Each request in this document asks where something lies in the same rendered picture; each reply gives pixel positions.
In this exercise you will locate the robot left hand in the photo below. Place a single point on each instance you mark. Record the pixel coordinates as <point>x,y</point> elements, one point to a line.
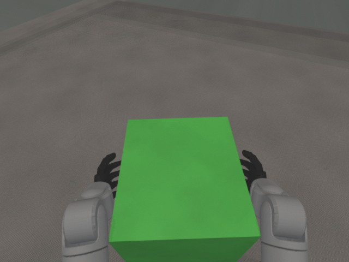
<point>104,169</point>

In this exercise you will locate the robot right hand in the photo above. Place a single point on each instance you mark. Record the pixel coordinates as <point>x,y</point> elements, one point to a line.
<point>255,168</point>

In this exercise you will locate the carton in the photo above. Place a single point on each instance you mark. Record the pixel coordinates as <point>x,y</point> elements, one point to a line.
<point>181,194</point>

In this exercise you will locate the left robot forearm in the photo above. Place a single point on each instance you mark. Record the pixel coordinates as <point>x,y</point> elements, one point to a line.
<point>85,235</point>

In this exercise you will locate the right robot forearm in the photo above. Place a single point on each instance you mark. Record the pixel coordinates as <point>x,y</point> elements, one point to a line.
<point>283,226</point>

